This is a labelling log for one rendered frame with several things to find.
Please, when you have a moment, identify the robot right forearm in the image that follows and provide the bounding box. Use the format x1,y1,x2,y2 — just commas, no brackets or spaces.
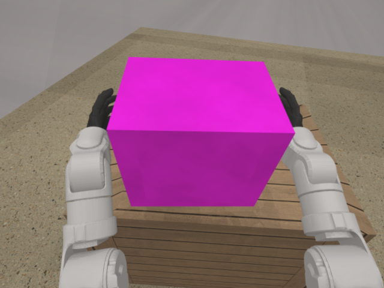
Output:
281,127,384,288

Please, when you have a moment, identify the carton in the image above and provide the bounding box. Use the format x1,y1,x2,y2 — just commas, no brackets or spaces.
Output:
107,57,295,206

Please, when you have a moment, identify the robot left forearm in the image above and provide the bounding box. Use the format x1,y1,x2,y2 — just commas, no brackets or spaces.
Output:
59,127,118,288

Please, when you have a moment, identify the right robot upper arm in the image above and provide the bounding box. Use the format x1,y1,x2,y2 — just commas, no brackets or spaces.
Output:
304,244,382,288

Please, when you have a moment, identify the right robot hand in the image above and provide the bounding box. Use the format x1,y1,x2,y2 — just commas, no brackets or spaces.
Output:
279,87,303,127

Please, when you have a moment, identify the left robot upper arm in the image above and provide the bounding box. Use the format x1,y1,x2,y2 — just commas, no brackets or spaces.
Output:
60,248,129,288

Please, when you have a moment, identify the left robot hand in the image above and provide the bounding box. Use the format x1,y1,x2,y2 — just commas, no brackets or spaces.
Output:
87,88,117,130

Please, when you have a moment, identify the pedestal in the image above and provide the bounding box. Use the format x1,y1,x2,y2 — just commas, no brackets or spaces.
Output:
64,104,377,288

